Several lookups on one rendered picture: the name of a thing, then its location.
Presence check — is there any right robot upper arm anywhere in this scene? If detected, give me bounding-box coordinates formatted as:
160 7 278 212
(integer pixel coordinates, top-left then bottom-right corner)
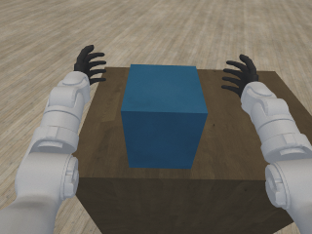
265 158 312 234

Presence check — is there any carton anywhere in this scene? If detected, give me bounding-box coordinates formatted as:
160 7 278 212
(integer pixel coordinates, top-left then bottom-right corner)
121 64 209 170

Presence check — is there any left robot hand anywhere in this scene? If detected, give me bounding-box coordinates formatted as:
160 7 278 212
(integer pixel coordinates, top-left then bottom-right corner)
73 45 106 85

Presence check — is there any robot left forearm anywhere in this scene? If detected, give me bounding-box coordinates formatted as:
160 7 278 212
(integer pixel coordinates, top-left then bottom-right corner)
15 71 91 196

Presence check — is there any left robot upper arm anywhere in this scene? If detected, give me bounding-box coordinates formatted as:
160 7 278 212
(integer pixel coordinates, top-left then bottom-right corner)
0 151 79 234

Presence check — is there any pedestal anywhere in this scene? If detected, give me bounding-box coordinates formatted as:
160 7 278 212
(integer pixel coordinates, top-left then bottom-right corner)
71 66 312 234

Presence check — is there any right robot hand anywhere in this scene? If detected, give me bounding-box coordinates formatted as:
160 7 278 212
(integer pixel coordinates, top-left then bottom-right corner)
221 54 259 98

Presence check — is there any robot right forearm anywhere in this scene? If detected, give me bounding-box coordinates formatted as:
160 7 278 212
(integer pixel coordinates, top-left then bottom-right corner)
241 81 312 164

